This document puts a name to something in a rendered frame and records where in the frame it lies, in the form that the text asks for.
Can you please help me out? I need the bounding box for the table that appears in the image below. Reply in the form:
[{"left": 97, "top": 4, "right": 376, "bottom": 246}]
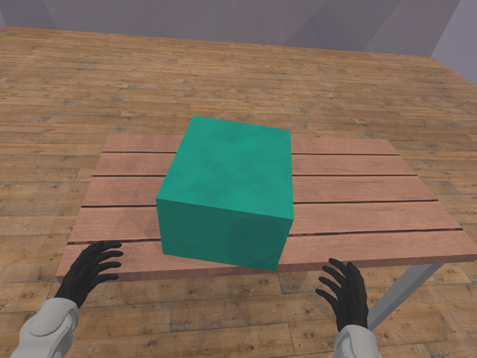
[{"left": 55, "top": 134, "right": 477, "bottom": 332}]

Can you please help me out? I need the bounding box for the robot right hand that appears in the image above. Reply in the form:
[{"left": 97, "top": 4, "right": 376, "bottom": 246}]
[{"left": 315, "top": 258, "right": 368, "bottom": 332}]

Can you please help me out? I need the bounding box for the right robot forearm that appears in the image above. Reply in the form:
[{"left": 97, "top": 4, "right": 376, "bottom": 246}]
[{"left": 332, "top": 324, "right": 382, "bottom": 358}]

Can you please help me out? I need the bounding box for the robot left hand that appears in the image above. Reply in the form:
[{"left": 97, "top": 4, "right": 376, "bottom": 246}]
[{"left": 54, "top": 240, "right": 123, "bottom": 309}]

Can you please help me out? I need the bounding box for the left robot forearm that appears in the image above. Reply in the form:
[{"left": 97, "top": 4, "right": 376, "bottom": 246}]
[{"left": 10, "top": 298, "right": 79, "bottom": 358}]

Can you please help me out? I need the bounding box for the carton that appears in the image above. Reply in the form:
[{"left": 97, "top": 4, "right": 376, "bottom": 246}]
[{"left": 156, "top": 116, "right": 294, "bottom": 271}]

